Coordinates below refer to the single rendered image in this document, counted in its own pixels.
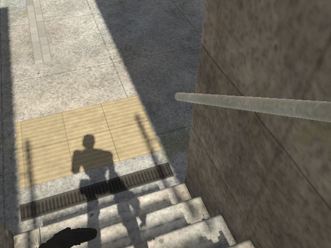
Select robot left hand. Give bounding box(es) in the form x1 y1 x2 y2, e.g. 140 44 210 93
39 227 97 248

